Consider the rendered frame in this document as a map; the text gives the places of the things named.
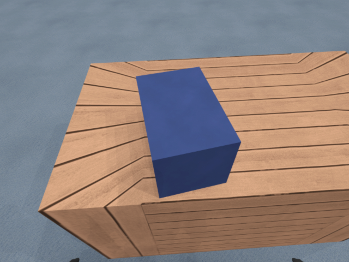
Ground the carton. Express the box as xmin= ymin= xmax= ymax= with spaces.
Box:
xmin=136 ymin=67 xmax=241 ymax=198

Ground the pedestal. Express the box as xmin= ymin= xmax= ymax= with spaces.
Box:
xmin=38 ymin=51 xmax=349 ymax=259

